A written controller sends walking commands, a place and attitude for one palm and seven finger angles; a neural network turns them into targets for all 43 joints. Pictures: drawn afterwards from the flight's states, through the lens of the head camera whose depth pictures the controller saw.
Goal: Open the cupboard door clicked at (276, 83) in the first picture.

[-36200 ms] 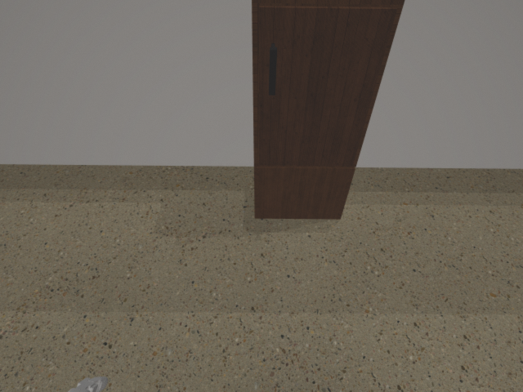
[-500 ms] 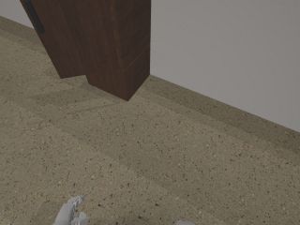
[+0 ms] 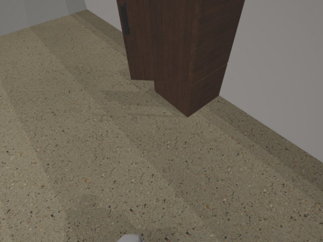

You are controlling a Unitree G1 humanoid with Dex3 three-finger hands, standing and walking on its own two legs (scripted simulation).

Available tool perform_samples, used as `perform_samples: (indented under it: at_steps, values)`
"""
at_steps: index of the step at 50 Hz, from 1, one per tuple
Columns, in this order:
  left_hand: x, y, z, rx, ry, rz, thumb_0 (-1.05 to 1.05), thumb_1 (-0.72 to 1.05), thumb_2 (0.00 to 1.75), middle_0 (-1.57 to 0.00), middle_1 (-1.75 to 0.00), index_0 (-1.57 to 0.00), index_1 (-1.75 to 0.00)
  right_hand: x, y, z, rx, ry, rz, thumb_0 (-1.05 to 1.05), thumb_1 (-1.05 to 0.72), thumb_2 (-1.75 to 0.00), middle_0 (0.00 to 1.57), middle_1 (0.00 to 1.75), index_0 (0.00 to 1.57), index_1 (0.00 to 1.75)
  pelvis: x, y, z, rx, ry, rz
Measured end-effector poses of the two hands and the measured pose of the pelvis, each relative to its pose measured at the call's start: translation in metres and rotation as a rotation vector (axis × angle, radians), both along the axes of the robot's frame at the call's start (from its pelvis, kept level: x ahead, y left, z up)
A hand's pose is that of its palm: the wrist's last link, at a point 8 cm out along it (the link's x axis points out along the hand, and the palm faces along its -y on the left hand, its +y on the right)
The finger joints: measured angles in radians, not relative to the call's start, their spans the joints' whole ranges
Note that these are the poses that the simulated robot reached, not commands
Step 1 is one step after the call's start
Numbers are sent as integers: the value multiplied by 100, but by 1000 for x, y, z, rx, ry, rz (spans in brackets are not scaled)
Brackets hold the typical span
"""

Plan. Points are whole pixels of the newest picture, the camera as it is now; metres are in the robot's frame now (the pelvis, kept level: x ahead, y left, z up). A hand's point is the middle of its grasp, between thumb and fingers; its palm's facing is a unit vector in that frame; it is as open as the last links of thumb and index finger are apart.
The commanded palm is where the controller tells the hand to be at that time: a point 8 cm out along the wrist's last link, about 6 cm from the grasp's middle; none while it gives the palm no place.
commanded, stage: take the last steps up to it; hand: left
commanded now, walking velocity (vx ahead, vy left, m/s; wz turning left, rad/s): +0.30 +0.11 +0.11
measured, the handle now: (126, 18) +1.11 +0.30 +0.03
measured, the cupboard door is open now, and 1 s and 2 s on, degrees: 44 44 44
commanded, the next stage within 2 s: come to a stop and stand still in 1.48 s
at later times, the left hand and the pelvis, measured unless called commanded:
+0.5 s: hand (77, 228) +0.17 +0.28 -0.17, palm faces +0.05 -0.98 -0.17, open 7.4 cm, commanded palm none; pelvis +0.10 +0.10 +0.00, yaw +1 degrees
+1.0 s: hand (105, 179) +0.32 +0.23 -0.16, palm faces +0.06 -0.97 -0.25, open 7.1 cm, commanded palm none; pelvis +0.28 +0.04 +0.00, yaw +0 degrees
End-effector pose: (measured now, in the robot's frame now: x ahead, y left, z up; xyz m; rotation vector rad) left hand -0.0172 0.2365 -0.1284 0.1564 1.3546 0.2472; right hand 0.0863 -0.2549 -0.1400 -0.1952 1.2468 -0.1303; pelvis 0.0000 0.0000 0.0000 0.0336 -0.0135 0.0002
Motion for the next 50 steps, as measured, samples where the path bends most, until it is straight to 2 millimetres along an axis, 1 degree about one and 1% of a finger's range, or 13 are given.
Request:
perform_samples:
  at_steps: [4,7,10,12,15,24,31,36,38,41,43,48,50]
  values:
    - [-47,15,-5,-29,110,80,0,91,90,-20,-29,-20,-29,47,32,11,0,-71,90,1,-91,-90,19,30,19,29,7,19,0,-2,9,23]
    - [-73,29,-12,-60,193,126,0,91,90,-20,-29,-20,-29,80,62,17,-1,-136,145,1,-91,-90,19,30,19,29,16,38,-5,-9,15,35]
    - [-79,46,-25,-90,260,138,0,91,90,-20,-29,-20,-29,97,90,14,-9,-202,158,0,-91,-90,20,30,20,30,26,60,-15,-27,9,39]
    - [-64,56,-27,-95,260,123,1,91,90,-20,-29,-20,-29,90,103,14,-7,-191,142,0,-91,-90,20,30,20,30,33,69,-13,-25,-2,28]
    - [-19,71,-25,-98,190,88,1,91,90,-20,-29,-20,-29,65,118,11,4,-118,99,0,-91,-90,20,30,20,30,47,81,-6,-32,-6,25]
    - [156,93,-18,-79,-100,-44,0,91,90,-19,-29,-20,-29,-19,110,9,-50,152,-67,-1,-94,-90,20,30,20,30,94,96,-1,-26,-5,11]
    - [276,75,-11,-73,-207,-166,0,91,90,-19,-29,-20,-29,-67,134,4,21,379,-168,0,-92,-90,20,30,20,30,143,88,-8,-20,4,-2]
    - [352,45,-13,-69,-269,-236,0,91,90,-19,-29,-20,-29,-67,146,-3,98,506,-226,0,-91,-90,20,30,20,30,187,70,-20,-23,10,-17]
    - [369,35,-16,-65,-299,-229,0,91,90,-19,-29,-20,-29,-53,142,-8,123,530,-240,0,-91,-90,20,30,20,30,204,60,-25,-20,3,-21]
    - [366,26,-15,-65,-274,-186,0,91,90,-20,-29,-20,-29,-6,128,-13,130,479,-229,1,-91,-90,20,30,20,30,224,51,-19,-23,-13,-12]
    - [354,22,-14,-64,-214,-155,0,91,90,-20,-29,-20,-29,40,115,-16,122,402,-201,1,-91,-90,20,30,20,30,236,47,-13,-24,-10,-8]
    - [336,41,-3,6,-130,-68,-4,97,90,-20,-30,-20,-29,164,88,-14,95,176,-113,1,-91,-90,20,30,20,30,268,39,-1,-20,6,4]
    - [325,43,-2,3,-77,-46,-3,97,90,-20,-29,-20,-29,205,76,-12,58,121,-81,2,-93,-90,20,30,20,30,283,41,1,-21,8,7]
